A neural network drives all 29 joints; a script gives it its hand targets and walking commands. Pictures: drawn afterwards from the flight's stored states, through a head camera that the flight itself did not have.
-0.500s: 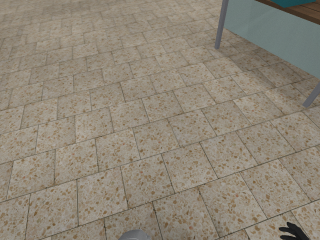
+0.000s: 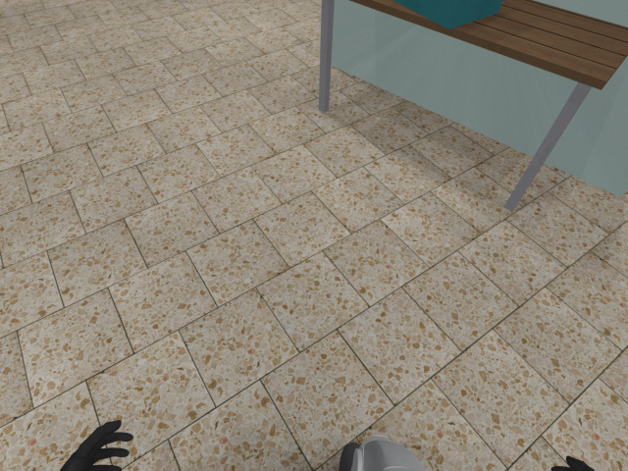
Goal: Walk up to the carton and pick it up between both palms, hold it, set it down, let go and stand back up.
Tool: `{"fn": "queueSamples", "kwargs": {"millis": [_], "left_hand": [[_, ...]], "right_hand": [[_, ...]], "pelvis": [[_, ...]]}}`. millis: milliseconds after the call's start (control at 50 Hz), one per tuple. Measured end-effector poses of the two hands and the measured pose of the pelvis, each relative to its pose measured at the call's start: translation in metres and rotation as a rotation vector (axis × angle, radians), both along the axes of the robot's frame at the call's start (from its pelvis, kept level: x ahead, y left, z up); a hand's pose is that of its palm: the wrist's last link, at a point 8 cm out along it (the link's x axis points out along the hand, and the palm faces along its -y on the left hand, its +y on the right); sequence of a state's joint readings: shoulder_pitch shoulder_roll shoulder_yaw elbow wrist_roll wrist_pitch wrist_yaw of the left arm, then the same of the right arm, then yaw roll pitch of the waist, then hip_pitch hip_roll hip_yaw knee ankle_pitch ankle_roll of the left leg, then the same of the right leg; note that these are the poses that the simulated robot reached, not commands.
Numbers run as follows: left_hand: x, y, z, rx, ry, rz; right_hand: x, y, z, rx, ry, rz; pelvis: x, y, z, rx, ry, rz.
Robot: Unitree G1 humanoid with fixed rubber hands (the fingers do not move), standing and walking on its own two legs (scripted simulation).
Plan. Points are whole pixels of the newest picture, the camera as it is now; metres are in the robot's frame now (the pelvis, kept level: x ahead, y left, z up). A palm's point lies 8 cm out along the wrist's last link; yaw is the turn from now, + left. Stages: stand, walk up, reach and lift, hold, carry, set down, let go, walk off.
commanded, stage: walk up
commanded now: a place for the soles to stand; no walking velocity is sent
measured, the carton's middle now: out of the picture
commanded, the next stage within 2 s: none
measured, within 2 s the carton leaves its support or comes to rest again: neither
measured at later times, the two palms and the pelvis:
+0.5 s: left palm (109, 284) +0.40 +0.35 -0.08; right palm (500, 354) +0.29 -0.27 -0.09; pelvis +0.28 +0.05 +0.01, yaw -16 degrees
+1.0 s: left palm (173, 163) +0.72 +0.32 -0.10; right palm (461, 265) +0.46 -0.26 -0.11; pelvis +0.52 +0.06 +0.00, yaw -24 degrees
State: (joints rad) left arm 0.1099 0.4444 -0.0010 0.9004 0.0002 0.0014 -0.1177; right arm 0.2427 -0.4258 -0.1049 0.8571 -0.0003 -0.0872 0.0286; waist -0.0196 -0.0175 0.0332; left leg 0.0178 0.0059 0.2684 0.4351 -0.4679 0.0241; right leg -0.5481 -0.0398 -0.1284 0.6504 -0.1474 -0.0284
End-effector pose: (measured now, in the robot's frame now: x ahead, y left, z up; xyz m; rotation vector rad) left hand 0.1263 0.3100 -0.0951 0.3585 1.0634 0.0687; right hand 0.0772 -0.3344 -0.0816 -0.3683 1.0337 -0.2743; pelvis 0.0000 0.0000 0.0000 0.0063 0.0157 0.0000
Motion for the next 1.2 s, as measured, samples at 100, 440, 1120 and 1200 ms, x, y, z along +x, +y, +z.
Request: {"fn": "queueSamples", "kwargs": {"millis": [100,440,1120,1200], "left_hand": [[0.055,-0.005,-0.005,0.032,-0.003,-0.002],[0.222,0.031,0.024,0.103,0.124,-0.167],[0.641,-0.013,0.016,0.126,-0.003,-0.367],[0.662,-0.02,0.038,0.16,0.01,-0.382]], "right_hand": [[0.066,0.007,-0.026,0.053,-0.023,-0.009],[0.178,0.051,-0.009,0.124,-0.008,-0.185],[0.435,0.063,-0.035,0.136,-0.018,-0.395],[0.455,0.057,-0.026,0.161,-0.035,-0.425]], "pelvis": [[0.061,-0.004,-0.013,-0.037,-0.044,-0.036],[0.238,0.039,0.017,-0.034,-0.069,-0.255],[0.569,0.033,-0.002,-0.008,-0.078,-0.445],[0.596,0.023,0.014,0.003,-0.102,-0.476]]}}
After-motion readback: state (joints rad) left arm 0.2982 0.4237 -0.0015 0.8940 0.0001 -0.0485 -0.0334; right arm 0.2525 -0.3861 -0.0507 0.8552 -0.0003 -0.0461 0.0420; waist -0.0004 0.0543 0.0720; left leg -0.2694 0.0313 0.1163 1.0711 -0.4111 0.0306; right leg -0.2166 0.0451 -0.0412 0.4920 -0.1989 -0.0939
